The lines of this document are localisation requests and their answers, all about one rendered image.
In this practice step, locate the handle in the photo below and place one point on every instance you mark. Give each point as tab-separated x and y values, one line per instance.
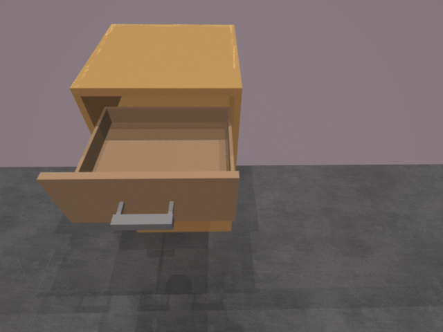
122	221

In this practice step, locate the cabinet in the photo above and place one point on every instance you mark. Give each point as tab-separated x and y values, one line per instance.
164	65

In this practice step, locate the drawer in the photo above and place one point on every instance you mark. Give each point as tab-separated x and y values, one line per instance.
147	157

